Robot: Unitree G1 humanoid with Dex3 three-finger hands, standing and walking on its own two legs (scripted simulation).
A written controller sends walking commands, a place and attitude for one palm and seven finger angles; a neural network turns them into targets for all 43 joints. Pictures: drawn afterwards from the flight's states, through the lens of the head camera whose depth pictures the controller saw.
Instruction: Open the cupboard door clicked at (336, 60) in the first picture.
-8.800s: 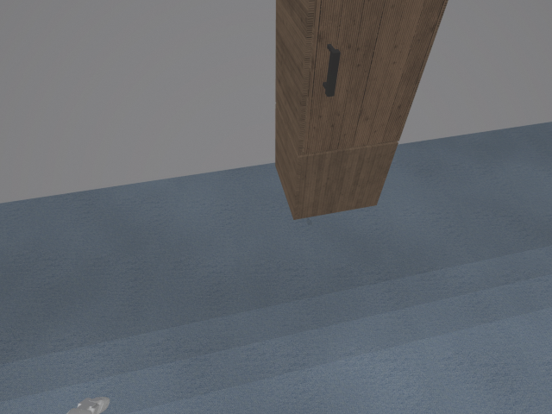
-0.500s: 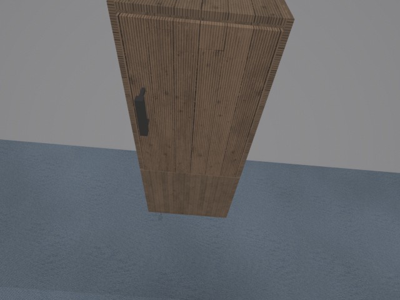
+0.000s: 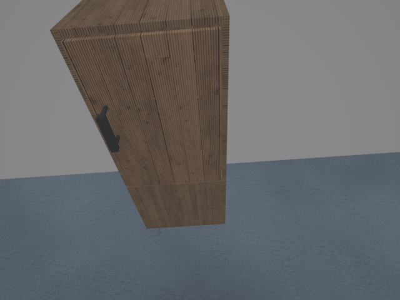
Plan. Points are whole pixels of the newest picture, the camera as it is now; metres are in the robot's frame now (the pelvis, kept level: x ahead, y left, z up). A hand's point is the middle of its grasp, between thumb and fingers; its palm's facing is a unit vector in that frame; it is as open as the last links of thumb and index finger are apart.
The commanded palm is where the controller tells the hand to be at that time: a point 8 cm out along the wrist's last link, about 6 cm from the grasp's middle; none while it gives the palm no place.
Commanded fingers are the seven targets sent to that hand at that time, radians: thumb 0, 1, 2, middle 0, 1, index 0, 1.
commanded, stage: come to a stop and stand still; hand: left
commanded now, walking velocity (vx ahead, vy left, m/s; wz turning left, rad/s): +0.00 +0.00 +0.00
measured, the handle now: (110, 129) +0.59 +0.29 +0.01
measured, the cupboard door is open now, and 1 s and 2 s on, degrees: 0 0 0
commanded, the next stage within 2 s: look again from close up in 0.92 s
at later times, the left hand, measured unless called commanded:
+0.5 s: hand out of the picture +0.04 +0.15 -0.15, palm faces +0.03 -0.97 -0.23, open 7.4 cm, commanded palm none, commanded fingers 0.00 0.90 0.90 -0.20 -0.30 -0.20 -0.30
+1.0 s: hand out of the picture +0.07 +0.15 -0.16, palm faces +0.05 -0.97 -0.22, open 7.4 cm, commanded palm none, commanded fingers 0.00 0.90 0.90 -0.20 -0.30 -0.20 -0.30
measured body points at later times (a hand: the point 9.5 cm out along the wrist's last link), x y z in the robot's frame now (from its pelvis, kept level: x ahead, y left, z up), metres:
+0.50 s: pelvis +0.04 -0.03 +0.01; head +0.06 -0.05 +0.46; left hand +0.04 +0.20 -0.13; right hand +0.05 -0.25 -0.16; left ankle +0.04 +0.13 -0.72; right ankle +0.01 -0.13 -0.72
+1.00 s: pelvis +0.07 -0.03 +0.02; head +0.08 -0.04 +0.46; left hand +0.06 +0.20 -0.14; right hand +0.08 -0.25 -0.15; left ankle +0.04 +0.13 -0.72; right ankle +0.01 -0.13 -0.72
